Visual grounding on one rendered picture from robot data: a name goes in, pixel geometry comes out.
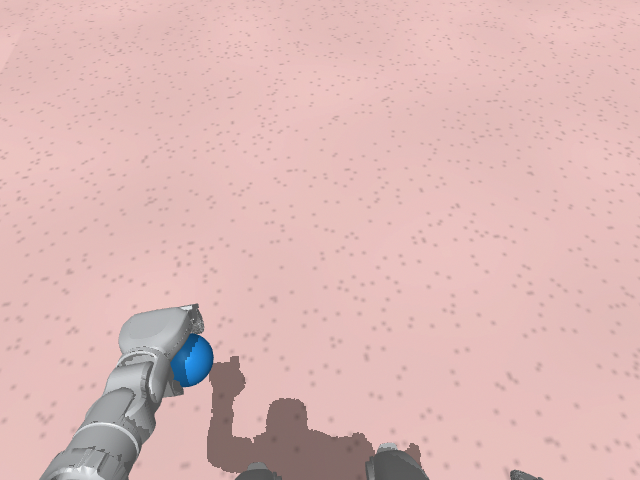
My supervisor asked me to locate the left robot hand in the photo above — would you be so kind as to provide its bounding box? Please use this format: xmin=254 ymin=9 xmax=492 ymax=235
xmin=118 ymin=303 xmax=204 ymax=398

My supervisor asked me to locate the left robot arm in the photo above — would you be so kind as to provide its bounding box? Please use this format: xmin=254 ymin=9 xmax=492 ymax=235
xmin=39 ymin=347 xmax=171 ymax=480

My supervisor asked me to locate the ball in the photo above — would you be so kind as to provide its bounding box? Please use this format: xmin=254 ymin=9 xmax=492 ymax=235
xmin=170 ymin=333 xmax=214 ymax=387

